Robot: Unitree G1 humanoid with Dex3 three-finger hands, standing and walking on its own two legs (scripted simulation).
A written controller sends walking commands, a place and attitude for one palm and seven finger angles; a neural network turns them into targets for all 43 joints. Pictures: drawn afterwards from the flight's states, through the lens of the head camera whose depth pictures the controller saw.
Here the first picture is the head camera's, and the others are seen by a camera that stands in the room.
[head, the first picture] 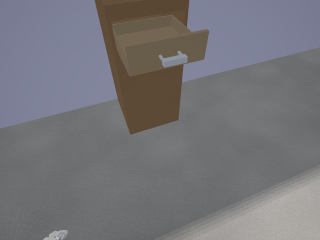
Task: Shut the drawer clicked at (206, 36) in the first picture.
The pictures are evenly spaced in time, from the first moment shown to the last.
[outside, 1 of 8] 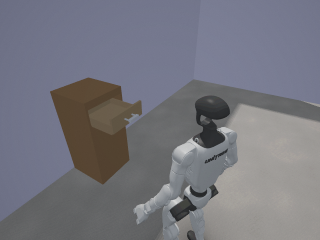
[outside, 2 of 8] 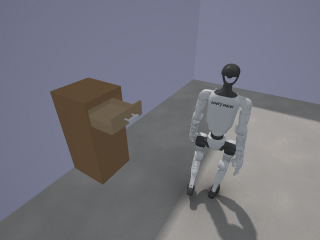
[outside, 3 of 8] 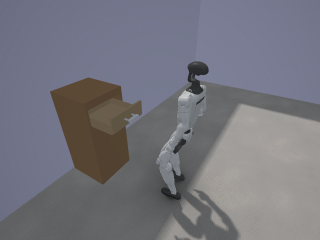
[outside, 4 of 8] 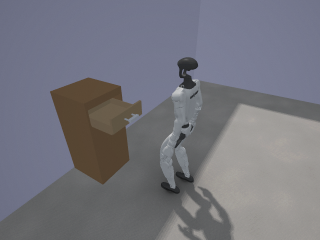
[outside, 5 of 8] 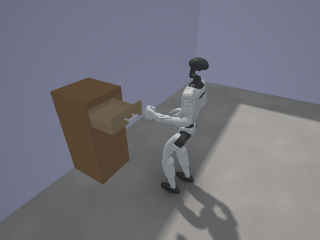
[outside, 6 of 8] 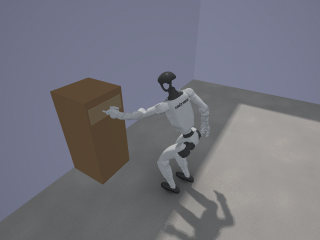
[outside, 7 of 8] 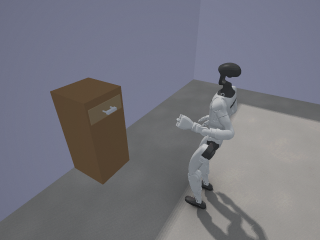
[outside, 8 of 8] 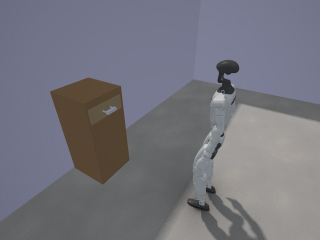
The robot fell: no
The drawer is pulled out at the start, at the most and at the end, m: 0.25 0.25 0.00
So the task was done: yes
